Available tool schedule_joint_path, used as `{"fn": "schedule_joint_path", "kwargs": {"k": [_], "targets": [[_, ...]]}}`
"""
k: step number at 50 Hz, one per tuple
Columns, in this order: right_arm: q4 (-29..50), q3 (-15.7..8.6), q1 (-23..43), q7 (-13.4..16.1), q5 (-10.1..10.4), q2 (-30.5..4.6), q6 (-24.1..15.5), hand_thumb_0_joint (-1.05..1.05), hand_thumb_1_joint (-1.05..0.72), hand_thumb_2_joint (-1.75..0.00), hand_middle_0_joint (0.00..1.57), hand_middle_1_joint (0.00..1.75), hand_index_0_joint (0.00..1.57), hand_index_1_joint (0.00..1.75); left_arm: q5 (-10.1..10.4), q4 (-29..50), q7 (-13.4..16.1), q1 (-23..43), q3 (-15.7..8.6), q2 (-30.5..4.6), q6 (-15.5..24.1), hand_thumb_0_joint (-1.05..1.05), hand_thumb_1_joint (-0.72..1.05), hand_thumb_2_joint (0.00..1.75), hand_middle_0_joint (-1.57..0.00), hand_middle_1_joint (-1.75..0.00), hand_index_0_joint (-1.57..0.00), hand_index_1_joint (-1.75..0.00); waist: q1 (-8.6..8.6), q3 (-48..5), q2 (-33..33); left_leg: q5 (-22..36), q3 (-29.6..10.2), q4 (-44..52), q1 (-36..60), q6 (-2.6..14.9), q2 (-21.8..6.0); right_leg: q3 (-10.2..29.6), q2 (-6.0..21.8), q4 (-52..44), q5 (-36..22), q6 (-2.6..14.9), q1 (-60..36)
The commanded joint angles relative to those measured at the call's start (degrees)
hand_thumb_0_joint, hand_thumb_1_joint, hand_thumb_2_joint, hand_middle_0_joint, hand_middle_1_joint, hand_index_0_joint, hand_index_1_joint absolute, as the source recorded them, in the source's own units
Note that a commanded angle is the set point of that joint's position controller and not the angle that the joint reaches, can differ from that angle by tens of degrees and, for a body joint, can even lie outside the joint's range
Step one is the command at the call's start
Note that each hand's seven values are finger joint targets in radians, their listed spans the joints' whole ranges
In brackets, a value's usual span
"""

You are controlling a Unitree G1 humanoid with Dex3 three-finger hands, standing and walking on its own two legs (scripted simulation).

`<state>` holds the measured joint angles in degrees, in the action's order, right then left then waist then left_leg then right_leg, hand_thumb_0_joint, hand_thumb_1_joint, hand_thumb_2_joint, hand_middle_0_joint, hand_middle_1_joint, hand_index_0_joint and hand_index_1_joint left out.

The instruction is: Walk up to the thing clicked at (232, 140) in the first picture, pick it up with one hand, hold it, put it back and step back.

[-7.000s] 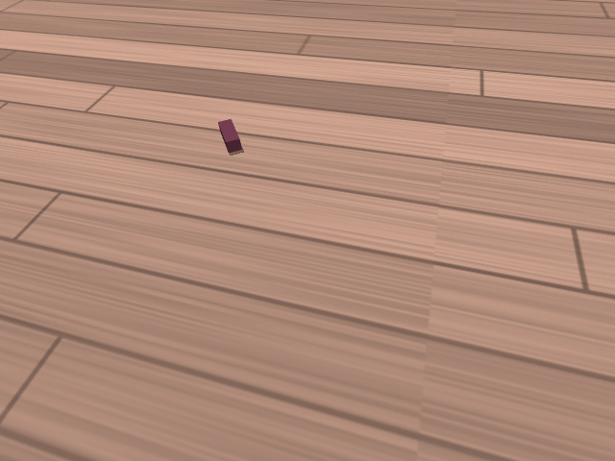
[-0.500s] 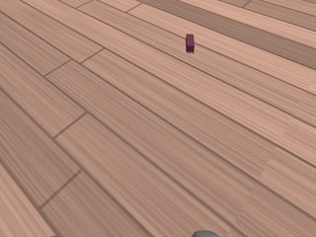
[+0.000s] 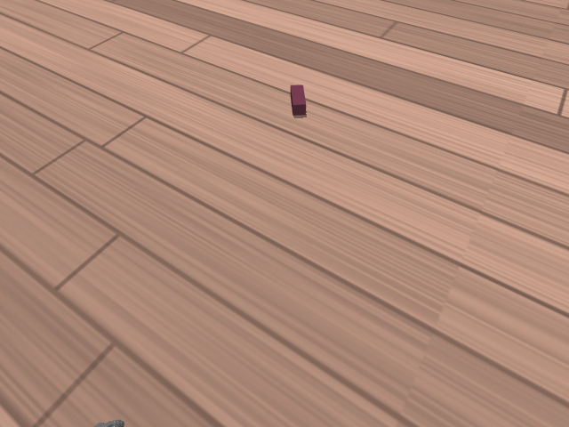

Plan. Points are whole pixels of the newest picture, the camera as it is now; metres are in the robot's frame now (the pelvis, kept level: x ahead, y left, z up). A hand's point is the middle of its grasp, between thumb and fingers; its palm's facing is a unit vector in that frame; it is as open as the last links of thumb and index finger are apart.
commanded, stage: walk up
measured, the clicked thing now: (297, 99) +1.87 -0.04 -0.73
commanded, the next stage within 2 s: stand in 0.60 s
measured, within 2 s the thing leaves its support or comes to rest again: neither
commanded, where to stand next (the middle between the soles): +0.06 +0.02 m, yaw -2 degrees
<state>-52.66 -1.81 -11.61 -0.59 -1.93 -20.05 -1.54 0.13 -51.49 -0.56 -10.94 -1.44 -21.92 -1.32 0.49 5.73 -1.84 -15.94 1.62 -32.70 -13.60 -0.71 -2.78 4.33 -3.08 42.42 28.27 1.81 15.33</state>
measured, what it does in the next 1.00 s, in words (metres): stands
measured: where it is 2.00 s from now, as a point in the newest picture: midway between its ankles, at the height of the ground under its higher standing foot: outside the picture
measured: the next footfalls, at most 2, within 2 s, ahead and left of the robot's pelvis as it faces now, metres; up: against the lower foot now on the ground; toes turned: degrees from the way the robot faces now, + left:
none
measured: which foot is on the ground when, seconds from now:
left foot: down 0.00-1.00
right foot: down 0.00-1.00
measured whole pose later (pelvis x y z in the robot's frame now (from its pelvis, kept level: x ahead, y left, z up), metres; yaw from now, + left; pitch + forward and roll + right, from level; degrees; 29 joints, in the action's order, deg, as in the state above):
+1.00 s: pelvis +0.01 +0.01 +0.02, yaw -2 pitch -2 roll +0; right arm -65.7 -1.2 -5.7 -0.9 -0.9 -19.7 -0.5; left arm -0.4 -65.1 -0.4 -6.3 0.4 -20.5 0.4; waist 0.8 3.4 -0.3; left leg -9.4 3.5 -18.0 -6.8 -0.7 -1.7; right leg 4.9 0.5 18.8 10.7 -1.6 6.3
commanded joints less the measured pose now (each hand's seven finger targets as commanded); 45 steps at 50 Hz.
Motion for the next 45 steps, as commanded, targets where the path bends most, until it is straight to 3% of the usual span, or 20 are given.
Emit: {"fn": "schedule_joint_path", "kwargs": {"k": [1, 2, 3, 4, 5, 7, 9, 12, 17, 21, 29, 31, 32, 45], "targets": [[3.77, -2.83, 5.03, 0.78, 0.99, -14.59, -0.55, 0.00, -0.90, -0.90, 0.20, 0.30, 0.20, 0.30, -0.45, -0.07, 0.70, -3.93, -3.34, -9.83, 3.15, 0.00, 0.90, 0.90, -0.20, -0.30, -0.20, -0.30, -2.42, -5.81, 11.50, 17.46, -6.32, 4.35, 0.95, 5.70, -8.02, 0.13, 2.65, -20.04, -16.94, 0.60, -8.48], [4.08, -2.31, 4.45, 0.71, 1.55, -13.13, -0.16, 0.00, -0.90, -0.90, 0.20, 0.30, 0.20, 0.30, -0.90, -0.19, 1.03, -2.94, -3.56, -11.52, 3.56, 0.00, 0.90, 0.90, -0.20, -0.30, -0.20, -0.30, -1.62, -7.17, 7.87, 15.20, -4.15, 2.01, -1.23, 3.53, -5.82, 4.22, 4.74, -19.19, -25.30, 1.43, -11.51], [4.47, -1.86, 4.12, 0.58, 2.11, -11.54, 0.11, 0.00, -0.90, -0.90, 0.20, 0.30, 0.20, 0.30, -1.22, 0.09, 1.37, -1.92, -3.74, -13.72, 4.14, 0.00, 0.90, 0.90, -0.20, -0.30, -0.20, -0.30, -0.91, -7.67, 2.96, 9.09, -2.65, -1.15, -3.79, 1.36, -2.83, 13.61, 10.99, -20.61, -27.26, 3.63, -11.45], [3.13, -2.03, 3.27, 0.70, 1.98, -11.20, 0.62, 0.00, -0.90, -0.90, 0.20, 0.30, 0.20, 0.30, -0.68, -0.03, 1.13, 2.03, -3.55, -15.62, 4.15, 0.00, 0.90, 0.90, -0.20, -0.30, -0.20, -0.30, 0.99, -6.12, 0.82, -3.53, -1.78, 0.27, 0.44, 0.87, -1.07, 16.28, 15.05, -21.13, -22.39, 7.10, -3.64], [1.95, -2.25, 3.28, 0.67, 1.70, -11.63, 0.67, 0.00, -0.90, -0.90, 0.20, 0.30, 0.20, 0.30, -0.79, 0.47, 0.93, 3.60, -3.11, -15.01, 4.10, 0.00, 0.90, 0.90, -0.20, -0.30, -0.20, -0.30, 1.30, -5.16, 0.62, -5.09, -2.27, 2.82, 4.50, 1.26, -0.99, 16.30, 14.65, -21.31, -19.60, 6.91, 0.57], [0.83, -2.39, 4.98, 0.38, 1.62, -12.57, 0.26, 0.00, -0.90, -0.90, 0.20, 0.30, 0.20, 0.30, -0.36, -0.59, 0.88, 5.19, -2.12, -12.59, 4.00, 0.00, 0.90, 0.90, -0.20, -0.30, -0.20, -0.30, 1.17, -4.98, 0.14, 2.11, -2.87, 6.65, 8.02, 2.29, -3.03, 10.08, 10.43, -21.08, -21.50, 2.96, 1.67], [-0.22, -2.01, 5.41, 0.13, 1.78, -12.53, 0.03, 0.00, -0.90, -0.90, 0.20, 0.30, 0.20, 0.30, -0.30, -2.17, 0.91, 5.04, -2.08, -11.97, 4.08, 0.00, 0.90, 0.90, -0.20, -0.30, -0.20, -0.30, 0.53, -5.69, -1.77, 7.86, -3.22, 7.30, 8.33, 3.00, -4.28, 7.51, 8.57, -20.69, -23.90, 1.35, -0.50], [-1.51, -1.65, 6.49, 0.18, 2.01, -12.54, 0.09, 0.00, -0.90, -0.90, 0.20, 0.30, 0.20, 0.30, -0.17, -3.80, 1.08, 4.87, -1.97, -12.15, 4.16, 0.00, 0.90, 0.90, -0.20, -0.30, -0.20, -0.30, 0.16, -6.44, -1.73, 9.60, -2.25, 8.48, 9.11, 2.61, -4.27, 7.75, 9.00, -21.61, -27.65, 1.17, -2.84], [-3.88, -1.56, 7.93, 0.10, 1.80, -12.93, 0.20, 0.00, -0.90, -0.90, 0.20, 0.30, 0.20, 0.30, -0.05, -5.76, 1.05, 6.06, -1.49, -11.29, 3.75, 0.00, 0.90, 0.90, -0.20, -0.30, -0.20, -0.30, -0.17, -5.91, -0.91, 7.35, -2.34, 11.64, 10.89, 2.38, -4.65, 7.45, 8.67, -24.26, -23.96, 0.71, -2.68], [-5.37, -1.55, 8.43, 0.14, 1.67, -12.98, 0.03, 0.00, -0.90, -0.90, 0.20, 0.30, 0.20, 0.30, -0.10, -6.77, 1.13, 6.80, -1.44, -10.99, 3.70, 0.00, 0.90, 0.90, -0.20, -0.30, -0.20, -0.30, -0.19, -7.99, 0.08, 10.12, -2.29, 13.10, 11.65, 2.40, -5.41, 6.43, 8.29, -23.84, -28.08, 0.40, -5.45], [-6.84, -1.81, 9.05, 0.25, 1.46, -12.80, -0.08, 0.00, -0.90, -0.90, 0.20, 0.30, 0.20, 0.30, -0.11, -8.06, 1.07, 7.60, -1.19, -10.55, 3.17, 0.00, 0.90, 0.90, -0.20, -0.30, -0.20, -0.30, -0.37, -6.46, 2.38, 7.26, -2.59, 15.87, 10.07, 2.48, -5.91, 5.70, 7.48, -23.72, -26.14, -0.06, -5.58], [-7.58, -1.53, 9.06, 0.50, 1.25, -12.47, -0.27, 0.00, -0.90, -0.90, 0.20, 0.30, 0.20, 0.30, -0.55, -8.90, 0.92, 8.49, -1.15, -10.74, 3.09, 0.00, 0.90, 0.90, -0.20, -0.30, -0.20, -0.30, -0.10, -6.45, 2.71, 6.38, -3.84, 17.92, 8.06, 1.97, -5.99, 4.89, 8.40, -25.00, -23.55, -0.85, -7.41], [-7.72, -1.48, 9.96, 0.52, 1.32, -12.51, -0.34, 0.00, -0.90, -0.90, 0.20, 0.30, 0.20, 0.30, -0.61, -9.03, 0.89, 8.08, -1.00, -10.58, 3.09, 0.00, 0.90, 0.90, -0.20, -0.30, -0.20, -0.30, -0.50, -6.14, 2.53, 8.59, -3.85, 17.80, 9.16, 1.95, -6.04, 4.51, 8.29, -25.04, -24.50, -0.96, -6.58], [-9.45, -1.36, 8.26, 0.61, 1.36, -12.29, -0.38, 0.00, -0.90, -0.90, 0.20, 0.30, 0.20, 0.30, -0.49, -9.79, 0.95, 7.84, -0.77, -10.77, 3.28, 0.00, 0.90, 0.90, -0.20, -0.30, -0.20, -0.30, 0.36, -7.56, 1.95, 10.56, -3.90, 17.54, 10.49, 1.60, -5.59, 3.80, 9.12, -26.43, -25.31, -0.94, -7.01]]}}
